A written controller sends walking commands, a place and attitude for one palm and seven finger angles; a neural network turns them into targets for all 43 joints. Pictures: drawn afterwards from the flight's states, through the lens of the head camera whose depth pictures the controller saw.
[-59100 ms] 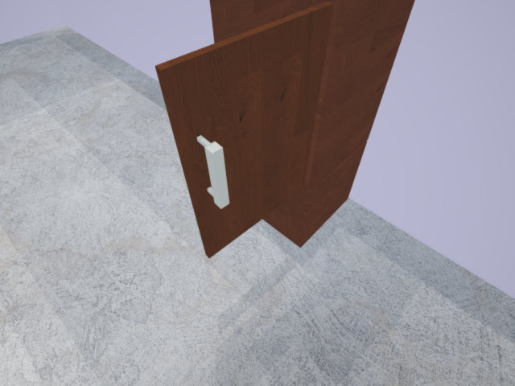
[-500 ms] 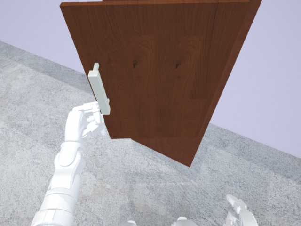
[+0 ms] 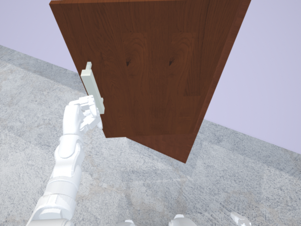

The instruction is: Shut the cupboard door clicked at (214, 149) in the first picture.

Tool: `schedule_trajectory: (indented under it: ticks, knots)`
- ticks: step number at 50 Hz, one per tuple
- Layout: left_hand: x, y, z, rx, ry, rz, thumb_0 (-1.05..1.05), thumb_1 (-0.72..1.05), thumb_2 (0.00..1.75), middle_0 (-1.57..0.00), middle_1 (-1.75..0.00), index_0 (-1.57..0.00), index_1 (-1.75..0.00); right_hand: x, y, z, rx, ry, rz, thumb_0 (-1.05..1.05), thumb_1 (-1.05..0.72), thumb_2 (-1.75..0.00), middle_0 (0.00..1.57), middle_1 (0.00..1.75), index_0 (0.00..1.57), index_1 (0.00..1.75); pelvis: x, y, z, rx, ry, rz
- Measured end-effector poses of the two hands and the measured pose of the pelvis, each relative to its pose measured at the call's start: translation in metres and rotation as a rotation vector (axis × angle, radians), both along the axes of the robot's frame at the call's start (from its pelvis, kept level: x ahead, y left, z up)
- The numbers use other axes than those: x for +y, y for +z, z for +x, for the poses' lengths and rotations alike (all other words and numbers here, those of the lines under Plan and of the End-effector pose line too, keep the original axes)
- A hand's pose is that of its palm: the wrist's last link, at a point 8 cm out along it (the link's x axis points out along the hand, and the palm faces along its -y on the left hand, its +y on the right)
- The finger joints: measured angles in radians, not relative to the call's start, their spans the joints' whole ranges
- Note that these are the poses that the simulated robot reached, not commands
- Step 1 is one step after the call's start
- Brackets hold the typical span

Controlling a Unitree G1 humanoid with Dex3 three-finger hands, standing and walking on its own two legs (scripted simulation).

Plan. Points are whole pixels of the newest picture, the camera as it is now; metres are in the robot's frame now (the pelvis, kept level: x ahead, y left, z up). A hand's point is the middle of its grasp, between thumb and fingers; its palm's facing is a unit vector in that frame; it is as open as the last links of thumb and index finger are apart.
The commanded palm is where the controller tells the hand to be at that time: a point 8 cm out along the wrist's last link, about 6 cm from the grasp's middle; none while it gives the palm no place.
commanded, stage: bring the fist close to the handle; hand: left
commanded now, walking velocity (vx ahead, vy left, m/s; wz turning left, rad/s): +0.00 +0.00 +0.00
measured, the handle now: (95, 89) +0.49 +0.19 +0.06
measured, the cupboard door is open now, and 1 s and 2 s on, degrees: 29 19 6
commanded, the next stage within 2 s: push the door shut along its arc in 0.06 s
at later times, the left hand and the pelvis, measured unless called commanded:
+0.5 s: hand (99, 104) +0.42 +0.16 +0.07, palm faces -0.02 -1.00 -0.02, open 3.2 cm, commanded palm +0.41 +0.20 +0.07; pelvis +0.00 +0.01 -0.01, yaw +0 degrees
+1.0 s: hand (108, 89) +0.48 +0.14 +0.07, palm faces -0.15 -0.99 -0.03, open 3.1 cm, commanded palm +0.48 +0.18 +0.07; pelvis -0.01 +0.01 -0.02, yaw +0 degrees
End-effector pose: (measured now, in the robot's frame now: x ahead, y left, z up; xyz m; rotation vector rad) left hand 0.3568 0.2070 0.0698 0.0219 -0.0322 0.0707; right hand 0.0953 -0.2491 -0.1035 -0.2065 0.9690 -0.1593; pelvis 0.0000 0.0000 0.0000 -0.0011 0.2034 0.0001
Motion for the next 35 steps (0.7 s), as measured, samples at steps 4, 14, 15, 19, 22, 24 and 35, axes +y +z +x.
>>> schedule_trajectory:
  ticks: [4, 14, 15, 19, 22, 24, 35]
  knots:
    - [0.002, 0.003, 0.004, -0.015, -0.007, 0.001, 0.02, 0.9, 0.9, -1.3, -1.5, -1.3, -1.5, 0.001, -0.001, 0.004, -0.011, 0.009, -0.006, 0.01, -0.9, -0.9, 0.2, 0.3, 0.21, 0.3, 0.001, -0.001, -0.002, 0.002, 0.006, -0.003]
    - [-0.003, -0.001, 0.023, 0.012, -0.04, -0.01, 0.02, 0.9, 0.9, -1.3, -1.5, -1.3, -1.5, 0.006, 0.001, 0.014, -0.035, 0.021, -0.005, 0.01, -0.9, -0.9, 0.2, 0.3, 0.21, 0.3, 0.003, -0.004, -0.003, 0.018, 0.005, -0.004]
    - [-0.002, -0.001, 0.025, 0.013, -0.042, -0.008, 0.02, 0.9, 0.9, -1.3, -1.5, -1.3, -1.5, 0.006, 0.0, 0.014, -0.033, 0.019, -0.006, 0.01, -0.9, -0.9, 0.2, 0.3, 0.21, 0.3, 0.003, -0.004, -0.002, 0.02, 0.004, -0.004]
    - [0.003, 0.001, 0.036, 0.012, -0.059, 0.002, 0.02, 0.9, 0.9, -1.3, -1.5, -1.3, -1.5, 0.006, -0.002, 0.008, -0.013, 0.009, -0.01, 0.01, -0.9, -0.9, 0.2, 0.3, 0.21, 0.3, 0.004, -0.006, -0.002, 0.029, 0.005, -0.007]
    - [0.005, 0.002, 0.042, 0.015, -0.078, 0.004, 0.02, 0.89, 0.91, -1.3, -1.5, -1.3, -1.5, 0.005, -0.005, 0.001, 0.014, 0.0, -0.011, 0.01, -0.9, -0.9, 0.2, 0.3, 0.21, 0.3, 0.005, -0.007, -0.002, 0.036, 0.007, -0.009]
    - [0.005, 0.002, 0.045, 0.018, -0.088, 0.003, 0.02, 0.9, 0.92, -1.3, -1.5, -1.3, -1.5, 0.004, -0.008, -0.005, 0.036, -0.004, -0.011, 0.01, -0.9, -0.9, 0.2, 0.3, 0.21, 0.3, 0.006, -0.007, -0.001, 0.04, 0.01, -0.011]
    - [0.002, 0.004, 0.073, 0.036, -0.151, 0.016, 0.02, 0.95, 0.97, -1.3, -1.5, -1.3, -1.5, -0.001, -0.017, -0.041, 0.14, -0.035, -0.03, 0.01, -0.9, -0.9, 0.2, 0.3, 0.21, 0.3, 0.009, -0.013, -0.006, 0.068, 0.018, -0.017]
